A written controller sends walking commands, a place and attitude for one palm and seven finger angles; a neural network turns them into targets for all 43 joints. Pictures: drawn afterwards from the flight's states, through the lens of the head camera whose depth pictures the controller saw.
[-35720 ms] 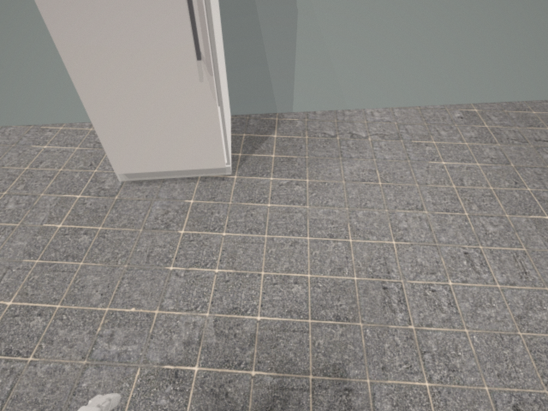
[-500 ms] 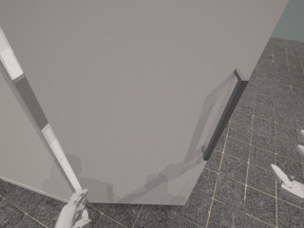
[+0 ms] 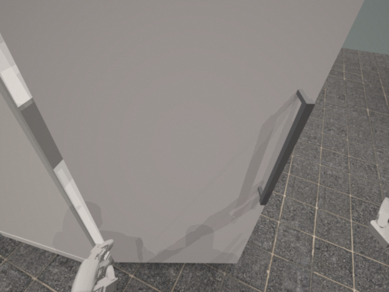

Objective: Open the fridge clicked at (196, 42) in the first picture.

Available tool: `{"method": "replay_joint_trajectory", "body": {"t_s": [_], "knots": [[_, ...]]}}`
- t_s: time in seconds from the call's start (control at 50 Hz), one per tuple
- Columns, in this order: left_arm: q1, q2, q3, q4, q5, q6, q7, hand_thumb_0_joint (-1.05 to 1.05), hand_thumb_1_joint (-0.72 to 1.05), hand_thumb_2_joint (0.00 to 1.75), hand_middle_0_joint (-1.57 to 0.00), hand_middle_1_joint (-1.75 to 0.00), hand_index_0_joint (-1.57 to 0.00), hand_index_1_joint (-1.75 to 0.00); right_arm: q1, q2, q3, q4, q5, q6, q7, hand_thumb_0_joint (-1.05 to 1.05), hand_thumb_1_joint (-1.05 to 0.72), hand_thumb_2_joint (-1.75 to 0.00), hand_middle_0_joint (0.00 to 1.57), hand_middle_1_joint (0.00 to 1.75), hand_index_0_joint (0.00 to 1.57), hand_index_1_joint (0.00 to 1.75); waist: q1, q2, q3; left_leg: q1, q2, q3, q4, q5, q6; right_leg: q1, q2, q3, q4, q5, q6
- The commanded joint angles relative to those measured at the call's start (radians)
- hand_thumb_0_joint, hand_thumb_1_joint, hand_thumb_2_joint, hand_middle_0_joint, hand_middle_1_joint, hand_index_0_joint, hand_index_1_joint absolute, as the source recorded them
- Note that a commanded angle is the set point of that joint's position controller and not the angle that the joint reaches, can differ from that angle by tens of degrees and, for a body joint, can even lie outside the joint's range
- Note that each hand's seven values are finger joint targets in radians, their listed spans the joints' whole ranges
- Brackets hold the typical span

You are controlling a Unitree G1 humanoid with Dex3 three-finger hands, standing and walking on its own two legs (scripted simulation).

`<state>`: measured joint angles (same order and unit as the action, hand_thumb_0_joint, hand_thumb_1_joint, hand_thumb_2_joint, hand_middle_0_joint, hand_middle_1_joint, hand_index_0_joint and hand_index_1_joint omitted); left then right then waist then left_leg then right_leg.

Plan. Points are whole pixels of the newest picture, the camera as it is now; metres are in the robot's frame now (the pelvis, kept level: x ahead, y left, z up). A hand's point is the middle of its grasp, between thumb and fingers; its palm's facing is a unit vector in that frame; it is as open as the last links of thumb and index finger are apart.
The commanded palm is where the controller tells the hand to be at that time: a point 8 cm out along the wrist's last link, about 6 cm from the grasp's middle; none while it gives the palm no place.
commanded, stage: draw the hand back to the body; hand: right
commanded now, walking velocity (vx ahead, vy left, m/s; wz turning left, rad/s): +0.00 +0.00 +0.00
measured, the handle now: (278, 157) +0.39 -0.21 +0.08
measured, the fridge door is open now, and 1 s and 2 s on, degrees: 74 74 74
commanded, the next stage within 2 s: step back with the hand held close in 0.02 s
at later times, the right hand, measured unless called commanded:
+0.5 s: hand (381, 233) +0.17 -0.28 +0.15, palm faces +0.33 +0.79 -0.52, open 7.4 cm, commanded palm +0.11 -0.32 +0.18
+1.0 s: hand out of the picture +0.10 -0.31 +0.17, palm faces +0.46 +0.75 -0.47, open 7.4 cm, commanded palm +0.02 -0.34 +0.18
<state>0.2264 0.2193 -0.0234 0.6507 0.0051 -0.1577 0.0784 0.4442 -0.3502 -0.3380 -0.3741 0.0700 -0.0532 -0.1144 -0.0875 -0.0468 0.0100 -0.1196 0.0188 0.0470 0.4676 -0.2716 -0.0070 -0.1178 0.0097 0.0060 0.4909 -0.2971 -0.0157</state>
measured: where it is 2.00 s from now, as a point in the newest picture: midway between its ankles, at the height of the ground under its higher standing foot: outside the picture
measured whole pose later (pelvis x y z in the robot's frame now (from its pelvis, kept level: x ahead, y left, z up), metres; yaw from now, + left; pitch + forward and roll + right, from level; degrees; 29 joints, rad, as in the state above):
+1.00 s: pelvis -0.10 -0.03 +0.00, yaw -3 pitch +1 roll +5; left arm 0.26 0.19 0.01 0.61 0.01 -0.12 0.07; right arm 0.48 -0.45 -0.47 -0.52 0.00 -0.24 -0.14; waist 0.02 -0.01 0.04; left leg -0.38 -0.08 0.00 0.97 -0.39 -0.03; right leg -0.42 0.00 0.06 0.57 -0.17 -0.07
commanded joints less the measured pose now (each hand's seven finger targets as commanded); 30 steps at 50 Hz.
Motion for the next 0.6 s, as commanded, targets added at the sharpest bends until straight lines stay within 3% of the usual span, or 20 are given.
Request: {"method": "replay_joint_trajectory", "body": {"t_s": [0.0,0.06,0.1,0.12,0.14,0.16,0.18,0.2,0.24,0.26,0.28,0.36,0.44,0.48,0.56,0.58], "knots": [[-0.135,0.108,0.039,-0.158,-0.001,-0.057,0.016,0.0,0.9,0.9,-0.2,-0.3,-0.2,-0.3,-0.129,-0.211,-0.138,-0.198,-0.003,-0.069,-0.024,0.0,-0.9,-0.9,0.2,0.3,0.2,0.3,0.004,0.003,-0.031,-0.014,0.021,-0.008,-0.082,0.162,0.026,-0.026,-0.029,0.012,-0.083,0.223,-0.01],[-0.138,0.112,0.042,-0.153,-0.003,-0.051,0.018,0.0,0.9,0.9,-0.2,-0.3,-0.2,-0.3,-0.109,-0.2,-0.132,-0.149,0.0,-0.064,-0.019,0.0,-0.9,-0.9,0.2,0.3,0.2,0.3,0.003,0.024,-0.009,-0.019,0.02,-0.007,-0.094,0.135,0.025,-0.033,-0.029,0.012,-0.09,0.202,-0.013],[-0.139,0.11,0.041,-0.156,-0.004,-0.049,0.015,0.0,0.9,0.9,-0.2,-0.3,-0.2,-0.3,-0.118,-0.198,-0.127,-0.165,-0.001,-0.067,-0.017,0.0,-0.9,-0.9,0.2,0.3,0.2,0.3,0.001,0.001,-0.024,-0.016,0.022,-0.011,-0.089,0.136,0.025,-0.025,-0.03,0.013,-0.09,0.203,-0.013],[-0.149,0.108,0.036,-0.163,-0.002,-0.054,0.012,0.0,0.9,0.9,-0.2,-0.3,-0.2,-0.3,-0.191,-0.162,-0.071,-0.224,-0.004,-0.073,-0.011,0.0,-0.9,-0.9,0.2,0.3,0.2,0.3,0.011,-0.014,-0.045,-0.013,0.024,-0.013,-0.09,0.134,0.023,-0.009,-0.025,0.013,-0.091,0.199,-0.015],[-0.151,0.119,0.029,-0.198,-0.015,-0.029,0.01,0.0,0.9,0.9,-0.2,-0.3,-0.2,-0.3,-0.31,-0.292,-0.203,-0.276,-0.01,-0.12,-0.025,0.0,-0.9,-0.9,0.2,0.3,0.2,0.3,0.047,0.03,0.065,-0.108,0.072,-0.135,-0.164,0.166,0.022,-0.084,-0.048,0.035,-0.048,0.134,-0.035],[-0.147,0.112,0.028,-0.18,-0.009,-0.013,0.014,0.0,0.9,0.9,-0.2,-0.3,-0.2,-0.3,-0.31,-0.291,-0.2,-0.261,-0.018,-0.141,-0.024,0.0,-0.9,-0.9,0.2,0.3,0.2,0.3,0.052,0.039,0.049,-0.108,0.107,-0.147,-0.176,0.188,0.034,-0.079,-0.041,0.042,-0.029,0.112,-0.032],[-0.148,0.106,0.03,-0.169,-0.003,-0.002,0.012,0.0,0.9,0.9,-0.2,-0.3,-0.2,-0.3,-0.171,-0.217,-0.146,-0.177,-0.022,-0.129,-0.019,0.0,-0.9,-0.9,0.2,0.3,0.2,0.3,0.06,0.101,0.049,-0.14,0.12,-0.159,-0.182,0.209,0.038,-0.065,-0.034,0.041,-0.005,0.131,-0.032],[-0.133,0.108,0.035,-0.181,0.0,0.012,0.005,0.0,0.9,0.9,-0.2,-0.3,-0.2,-0.3,-0.116,-0.186,-0.12,-0.179,-0.029,-0.127,-0.015,0.0,-0.9,-0.9,0.2,0.3,0.2,0.3,0.059,0.116,0.016,-0.133,0.131,-0.151,-0.171,0.233,0.04,-0.062,-0.036,0.036,0.012,0.161,-0.028],[-0.127,0.114,0.042,-0.201,0.0,0.035,0.0,0.0,0.9,0.9,-0.2,-0.3,-0.2,-0.3,-0.039,-0.183,-0.127,-0.212,-0.029,-0.133,-0.018,0.0,-0.9,-0.9,0.2,0.3,0.2,0.3,0.058,0.064,-0.058,-0.1,0.13,-0.127,-0.128,0.277,0.039,-0.048,-0.05,0.036,-0.007,0.235,-0.024],[-0.133,0.119,0.047,-0.209,0.002,0.041,0.003,0.0,0.9,0.9,-0.2,-0.3,-0.2,-0.3,-0.003,-0.204,-0.154,-0.247,-0.031,-0.142,-0.024,0.0,-0.9,-0.9,0.2,0.3,0.2,0.3,0.052,0.002,-0.106,-0.065,0.117,-0.102,-0.093,0.331,0.032,-0.037,-0.063,0.039,-0.03,0.311,-0.024],[-0.13,0.117,0.047,-0.221,0.002,0.051,0.001,0.0,0.9,0.9,-0.2,-0.3,-0.2,-0.3,0.039,-0.21,-0.17,-0.267,-0.028,-0.146,-0.028,0.0,-0.9,-0.9,0.2,0.3,0.2,0.3,0.051,-0.018,-0.147,-0.03,0.097,-0.081,-0.056,0.36,0.022,-0.041,-0.075,0.051,-0.047,0.385,-0.024],[-0.146,0.116,0.057,-0.254,0.0,0.074,0.005,0.0,0.9,0.9,-0.2,-0.3,-0.2,-0.3,0.105,-0.27,-0.248,-0.345,-0.024,-0.164,-0.038,0.0,-0.9,-0.9,0.2,0.3,0.2,0.3,0.041,-0.054,-0.22,0.023,0.05,-0.054,0.024,0.39,0.006,-0.084,-0.101,0.082,-0.069,0.492,-0.026],[-0.131,0.117,0.064,-0.267,-0.006,0.077,0.011,0.0,0.9,0.9,-0.2,-0.3,-0.2,-0.3,0.12,-0.261,-0.253,-0.342,-0.02,-0.175,-0.037,0.0,-0.9,-0.9,0.2,0.3,0.2,0.3,0.049,-0.027,-0.188,0.028,0.033,-0.061,0.06,0.374,-0.003,-0.179,-0.119,0.099,-0.092,0.411,-0.036],[-0.125,0.124,0.064,-0.266,-0.006,0.068,0.013,0.0,0.9,0.9,-0.2,-0.3,-0.2,-0.3,0.104,-0.247,-0.238,-0.339,-0.021,-0.176,-0.036,0.0,-0.9,-0.9,0.2,0.3,0.2,0.3,0.051,-0.047,-0.173,0.032,0.024,-0.06,0.078,0.327,-0.006,-0.219,-0.127,0.11,-0.111,0.347,-0.041],[-0.123,0.144,0.067,-0.258,-0.005,0.047,0.018,0.0,0.9,0.9,-0.2,-0.3,-0.2,-0.3,0.061,-0.222,-0.223,-0.297,-0.036,-0.179,-0.035,0.0,-0.9,-0.9,0.2,0.3,0.2,0.3,0.053,-0.098,-0.113,0.097,-0.003,-0.065,0.147,0.218,-0.012,-0.415,-0.155,0.15,-0.181,0.051,-0.08],[-0.114,0.14,0.066,-0.255,-0.009,0.044,0.017,0.0,0.9,0.9,-0.2,-0.3,-0.2,-0.3,0.05,-0.209,-0.211,-0.284,-0.039,-0.178,-0.034,0.0,-0.9,-0.9,0.2,0.3,0.2,0.3,0.059,-0.077,-0.094,0.106,0.002,-0.073,0.149,0.211,-0.011,-0.456,-0.156,0.15,-0.181,-0.022,-0.085]]}}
